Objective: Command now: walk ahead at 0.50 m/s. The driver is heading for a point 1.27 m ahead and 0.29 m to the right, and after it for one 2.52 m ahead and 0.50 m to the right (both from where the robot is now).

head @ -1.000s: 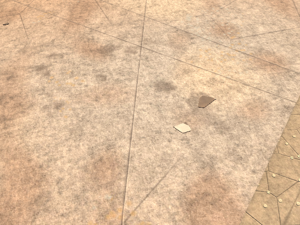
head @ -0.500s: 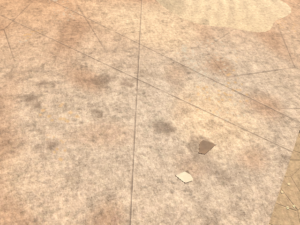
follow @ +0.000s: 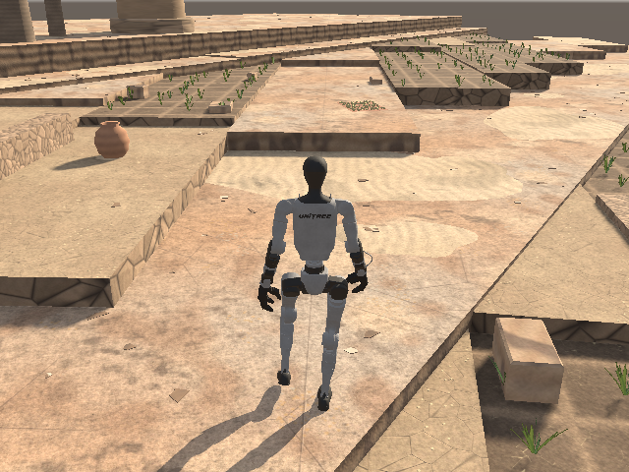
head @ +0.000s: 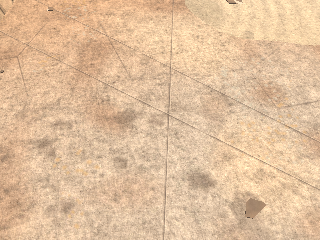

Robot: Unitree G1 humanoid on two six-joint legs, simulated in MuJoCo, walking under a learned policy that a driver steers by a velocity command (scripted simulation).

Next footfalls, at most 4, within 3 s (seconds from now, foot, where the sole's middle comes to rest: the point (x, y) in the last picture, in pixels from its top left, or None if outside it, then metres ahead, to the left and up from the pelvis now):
0.26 left None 0.35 0.13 -0.78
0.86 right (180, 206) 0.66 -0.03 -0.78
1.40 left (152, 147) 0.98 0.11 -0.78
1.92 right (212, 127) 1.11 -0.21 -0.78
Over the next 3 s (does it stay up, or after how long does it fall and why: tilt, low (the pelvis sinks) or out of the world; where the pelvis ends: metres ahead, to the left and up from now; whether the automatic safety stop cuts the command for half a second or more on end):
stays up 1.17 -0.20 0.00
